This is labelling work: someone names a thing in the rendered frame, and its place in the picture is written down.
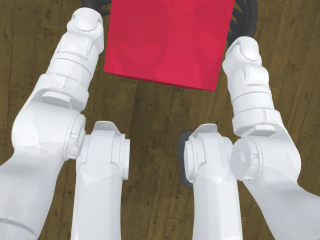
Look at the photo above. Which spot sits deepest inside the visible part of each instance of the carton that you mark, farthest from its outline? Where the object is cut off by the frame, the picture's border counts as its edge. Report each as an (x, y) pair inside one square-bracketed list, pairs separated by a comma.
[(178, 43)]

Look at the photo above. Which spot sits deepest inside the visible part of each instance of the right robot hand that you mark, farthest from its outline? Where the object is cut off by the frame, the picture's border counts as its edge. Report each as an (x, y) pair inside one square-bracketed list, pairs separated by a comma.
[(246, 21)]

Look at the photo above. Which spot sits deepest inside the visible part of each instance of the left robot forearm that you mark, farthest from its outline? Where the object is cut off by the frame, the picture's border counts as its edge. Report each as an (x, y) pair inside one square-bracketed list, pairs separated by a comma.
[(72, 66)]

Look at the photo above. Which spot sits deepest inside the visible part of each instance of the right robot foot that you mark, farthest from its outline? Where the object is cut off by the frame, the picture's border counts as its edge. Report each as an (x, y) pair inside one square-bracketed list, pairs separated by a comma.
[(183, 137)]

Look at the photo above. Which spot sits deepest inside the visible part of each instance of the right robot upper arm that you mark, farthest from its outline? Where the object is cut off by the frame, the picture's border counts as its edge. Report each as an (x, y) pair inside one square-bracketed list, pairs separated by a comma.
[(269, 167)]

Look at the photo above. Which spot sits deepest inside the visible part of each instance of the left robot shin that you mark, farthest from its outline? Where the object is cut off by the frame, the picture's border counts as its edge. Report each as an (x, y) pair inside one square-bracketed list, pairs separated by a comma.
[(99, 125)]

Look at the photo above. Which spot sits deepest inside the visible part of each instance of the right robot forearm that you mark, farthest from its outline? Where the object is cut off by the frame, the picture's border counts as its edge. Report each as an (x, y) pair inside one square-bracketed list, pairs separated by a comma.
[(251, 97)]

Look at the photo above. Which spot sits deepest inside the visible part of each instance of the left robot upper arm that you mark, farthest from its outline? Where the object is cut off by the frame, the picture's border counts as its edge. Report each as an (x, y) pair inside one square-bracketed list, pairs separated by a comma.
[(45, 137)]

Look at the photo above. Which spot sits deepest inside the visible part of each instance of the left robot hand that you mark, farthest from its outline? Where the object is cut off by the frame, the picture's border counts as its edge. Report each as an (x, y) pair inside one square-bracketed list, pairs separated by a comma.
[(96, 5)]

